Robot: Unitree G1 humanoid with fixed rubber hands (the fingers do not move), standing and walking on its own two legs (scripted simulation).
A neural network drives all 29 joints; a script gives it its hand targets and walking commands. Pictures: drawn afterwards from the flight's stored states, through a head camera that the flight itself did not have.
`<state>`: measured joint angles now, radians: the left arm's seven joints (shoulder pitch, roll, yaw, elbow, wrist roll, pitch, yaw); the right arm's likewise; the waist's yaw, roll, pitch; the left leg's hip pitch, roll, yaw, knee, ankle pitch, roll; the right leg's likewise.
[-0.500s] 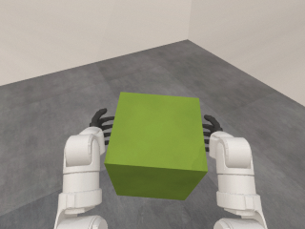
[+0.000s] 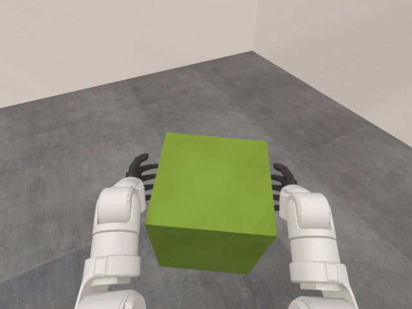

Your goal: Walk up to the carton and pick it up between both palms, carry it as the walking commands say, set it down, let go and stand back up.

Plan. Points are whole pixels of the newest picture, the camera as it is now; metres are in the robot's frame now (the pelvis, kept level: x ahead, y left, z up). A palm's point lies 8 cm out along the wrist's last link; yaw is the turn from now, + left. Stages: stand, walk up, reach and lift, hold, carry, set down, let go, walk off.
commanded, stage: carry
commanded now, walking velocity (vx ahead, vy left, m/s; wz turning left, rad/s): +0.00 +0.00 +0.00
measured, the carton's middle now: (209, 208) +0.35 +0.00 +0.01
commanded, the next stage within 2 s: hold in 0.64 s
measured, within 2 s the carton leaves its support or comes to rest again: neither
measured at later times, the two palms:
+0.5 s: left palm (139, 191) +0.34 +0.14 +0.08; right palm (288, 198) +0.33 -0.16 +0.06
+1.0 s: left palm (130, 216) +0.29 +0.15 +0.07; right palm (288, 219) +0.28 -0.14 +0.06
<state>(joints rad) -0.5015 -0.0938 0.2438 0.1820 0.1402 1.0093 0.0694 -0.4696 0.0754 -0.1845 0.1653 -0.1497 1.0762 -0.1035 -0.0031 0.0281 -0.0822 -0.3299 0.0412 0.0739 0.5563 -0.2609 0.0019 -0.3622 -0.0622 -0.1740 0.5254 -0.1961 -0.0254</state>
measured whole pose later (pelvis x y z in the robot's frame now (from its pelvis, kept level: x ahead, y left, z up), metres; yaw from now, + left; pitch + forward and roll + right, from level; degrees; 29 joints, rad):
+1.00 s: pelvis +0.00 +0.00 +0.01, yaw -6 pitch -9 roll +1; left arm -0.25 -0.15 0.24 0.17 0.27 0.73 0.00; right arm -0.27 0.15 -0.16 0.25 -0.24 0.75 -0.06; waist 0.08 -0.01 0.04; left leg -0.01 0.00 -0.01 0.40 -0.23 -0.01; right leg -0.11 0.01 0.01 0.42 -0.15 -0.02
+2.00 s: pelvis -0.01 +0.01 -0.04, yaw -2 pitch +23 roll +0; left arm -0.47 -0.16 0.38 0.52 0.28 0.21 0.01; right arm -0.44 0.17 -0.38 0.52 -0.24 0.22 -0.07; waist 0.01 -0.01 -0.07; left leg -0.90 -0.05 -0.09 0.85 -0.35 -0.02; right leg -0.95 0.06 0.06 0.81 -0.26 -0.01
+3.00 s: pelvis -0.04 +0.01 -0.19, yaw -1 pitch +43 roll +2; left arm -0.84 -0.02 0.40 0.67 0.15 0.21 0.06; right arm -0.81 0.07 -0.38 0.64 -0.16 0.24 -0.13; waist -0.01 0.00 -0.19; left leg -1.70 -0.08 -0.05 1.50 -0.55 -0.03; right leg -1.77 0.08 0.07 1.48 -0.45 0.01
